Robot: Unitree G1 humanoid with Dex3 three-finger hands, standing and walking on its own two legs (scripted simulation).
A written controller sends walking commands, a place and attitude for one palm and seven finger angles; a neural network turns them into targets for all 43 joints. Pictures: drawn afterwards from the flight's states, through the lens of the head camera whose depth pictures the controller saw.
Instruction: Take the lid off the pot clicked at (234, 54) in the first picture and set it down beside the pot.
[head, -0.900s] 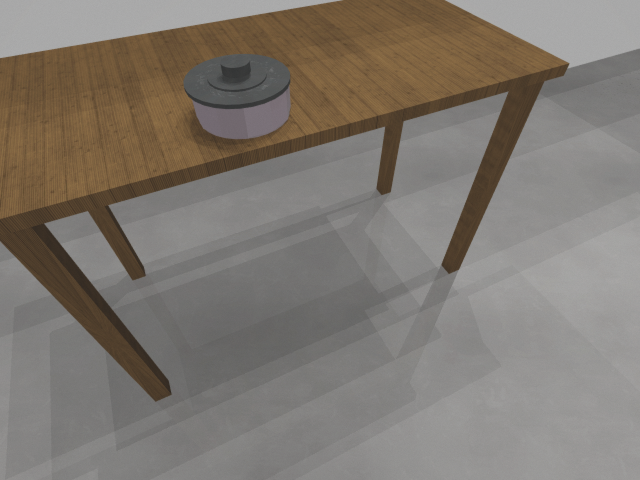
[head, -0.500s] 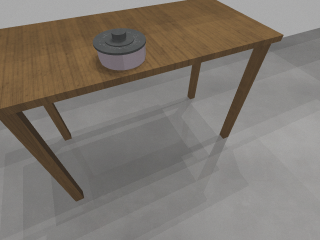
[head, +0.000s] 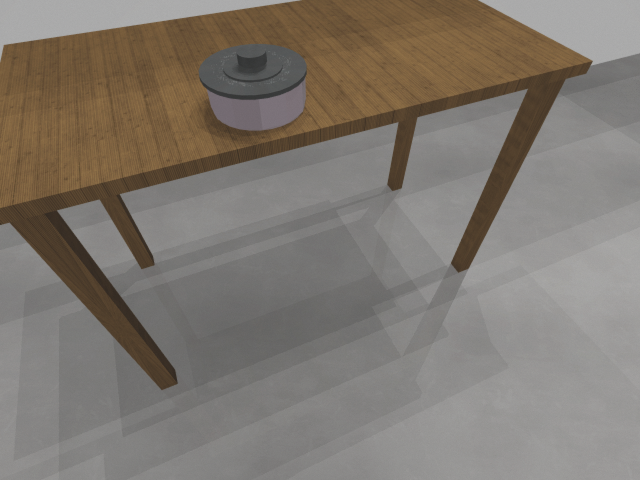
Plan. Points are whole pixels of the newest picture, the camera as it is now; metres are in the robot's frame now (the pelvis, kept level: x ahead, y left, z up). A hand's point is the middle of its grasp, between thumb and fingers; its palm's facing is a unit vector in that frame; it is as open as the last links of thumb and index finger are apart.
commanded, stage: turn to face it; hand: left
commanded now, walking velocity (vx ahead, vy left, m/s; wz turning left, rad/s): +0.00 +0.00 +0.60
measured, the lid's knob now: (251, 56) +0.75 +0.16 +0.16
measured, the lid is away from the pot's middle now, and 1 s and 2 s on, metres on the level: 0.00 0.00 0.00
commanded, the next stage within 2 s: take the last steps up to it in 0.66 s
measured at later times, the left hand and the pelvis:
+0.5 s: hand out of the picture +0.06 +0.23 -0.15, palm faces +0.26 -0.93 -0.28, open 7.4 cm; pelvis -0.01 -0.01 +0.00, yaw +15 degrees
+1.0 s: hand out of the picture -0.10 +0.11 -0.17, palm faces +0.45 -0.87 -0.21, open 7.4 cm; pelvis +0.03 -0.03 -0.01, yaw +23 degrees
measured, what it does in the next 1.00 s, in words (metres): steps on the spot, turning left: right foot, then left foot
